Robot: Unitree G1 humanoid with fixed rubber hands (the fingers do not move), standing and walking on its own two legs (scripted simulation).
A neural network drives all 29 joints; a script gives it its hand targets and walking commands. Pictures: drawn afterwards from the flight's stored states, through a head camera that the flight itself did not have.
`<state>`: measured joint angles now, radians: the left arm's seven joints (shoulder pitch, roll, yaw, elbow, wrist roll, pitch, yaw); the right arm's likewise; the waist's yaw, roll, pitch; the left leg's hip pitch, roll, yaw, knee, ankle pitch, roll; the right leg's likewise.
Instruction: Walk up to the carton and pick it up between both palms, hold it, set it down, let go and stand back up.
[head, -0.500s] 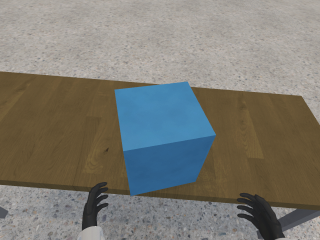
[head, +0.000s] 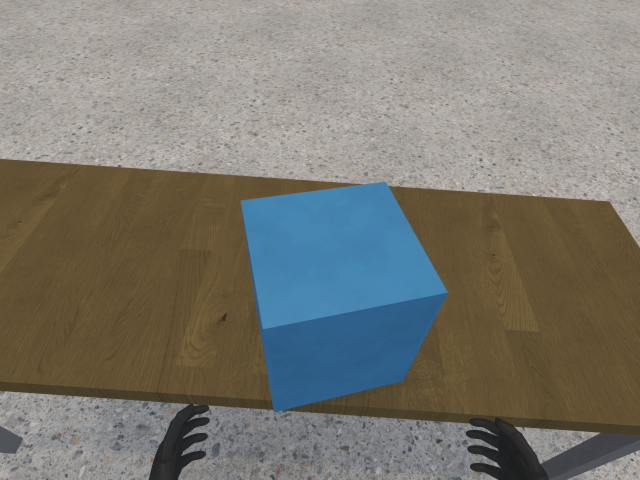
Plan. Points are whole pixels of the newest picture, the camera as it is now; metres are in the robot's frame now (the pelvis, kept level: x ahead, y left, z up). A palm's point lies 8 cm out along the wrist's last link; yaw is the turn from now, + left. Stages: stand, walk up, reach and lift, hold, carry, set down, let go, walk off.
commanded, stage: set down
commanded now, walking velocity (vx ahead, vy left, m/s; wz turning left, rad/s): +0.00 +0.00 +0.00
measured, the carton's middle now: (328, 298) +0.37 +0.02 -0.01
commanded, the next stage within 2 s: let go in 0.64 s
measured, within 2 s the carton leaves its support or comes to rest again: neither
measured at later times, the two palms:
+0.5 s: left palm (140, 474) +0.14 +0.24 -0.08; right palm out of the picture +0.15 -0.20 -0.08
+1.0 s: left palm (138, 460) +0.15 +0.25 -0.08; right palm out of the picture +0.14 -0.19 -0.09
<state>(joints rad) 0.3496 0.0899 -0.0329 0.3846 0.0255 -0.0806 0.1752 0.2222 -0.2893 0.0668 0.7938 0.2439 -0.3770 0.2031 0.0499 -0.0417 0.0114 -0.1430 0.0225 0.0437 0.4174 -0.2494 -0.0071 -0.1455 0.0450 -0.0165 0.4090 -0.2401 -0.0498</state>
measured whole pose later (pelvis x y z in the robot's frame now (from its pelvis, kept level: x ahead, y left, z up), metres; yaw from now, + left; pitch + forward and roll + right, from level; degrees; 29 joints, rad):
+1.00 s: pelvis +0.00 +0.03 +0.00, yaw -1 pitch -4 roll -1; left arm 0.19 0.21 -0.02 0.53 -0.01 0.11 0.03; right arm 0.17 -0.16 -0.04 0.80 -0.02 -0.24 0.04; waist 0.02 -0.01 0.09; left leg -0.09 0.01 0.07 0.42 -0.26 0.02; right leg -0.08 0.03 0.01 0.37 -0.22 -0.01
